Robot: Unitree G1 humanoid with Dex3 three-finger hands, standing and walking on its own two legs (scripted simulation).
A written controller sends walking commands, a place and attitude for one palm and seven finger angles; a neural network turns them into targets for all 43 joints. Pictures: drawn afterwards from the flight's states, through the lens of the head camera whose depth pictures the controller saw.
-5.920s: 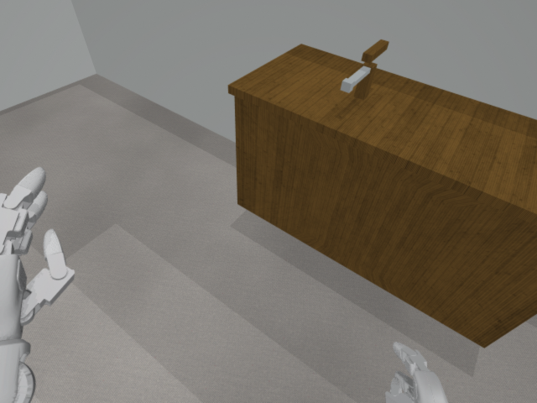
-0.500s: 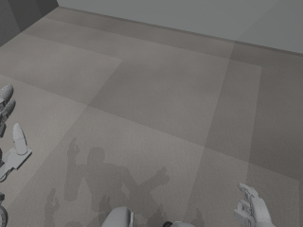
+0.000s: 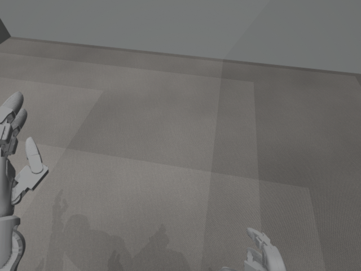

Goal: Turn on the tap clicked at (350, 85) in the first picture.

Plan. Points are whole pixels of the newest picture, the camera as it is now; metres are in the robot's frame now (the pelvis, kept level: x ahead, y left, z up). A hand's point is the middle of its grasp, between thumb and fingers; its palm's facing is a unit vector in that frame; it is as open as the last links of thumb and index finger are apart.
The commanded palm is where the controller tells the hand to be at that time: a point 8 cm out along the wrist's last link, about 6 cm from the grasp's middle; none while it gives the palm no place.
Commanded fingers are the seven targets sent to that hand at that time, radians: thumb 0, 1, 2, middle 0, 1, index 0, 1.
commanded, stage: turn to face it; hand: left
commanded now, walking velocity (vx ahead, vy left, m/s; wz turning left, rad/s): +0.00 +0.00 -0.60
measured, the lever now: out of the picture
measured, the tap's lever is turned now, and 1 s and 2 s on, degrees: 0 0 0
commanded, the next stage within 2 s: none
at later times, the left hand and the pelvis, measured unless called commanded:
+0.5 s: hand (135, 173) +0.22 +0.11 +0.19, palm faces +0.14 -0.86 -0.49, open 7.4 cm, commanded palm +0.18 +0.16 +0.18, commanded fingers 0.00 0.90 0.90 -0.20 -0.30 -0.20 -0.30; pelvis -0.05 -0.06 +0.00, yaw -17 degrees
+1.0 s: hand (233, 216) +0.19 -0.04 +0.17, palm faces -0.20 -0.84 -0.51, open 7.4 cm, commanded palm +0.15 +0.06 +0.18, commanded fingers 0.00 0.90 0.90 -0.20 -0.30 -0.20 -0.30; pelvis -0.14 -0.08 -0.01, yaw -35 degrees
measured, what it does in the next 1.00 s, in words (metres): walks backwards, turning right: right foot, then left foot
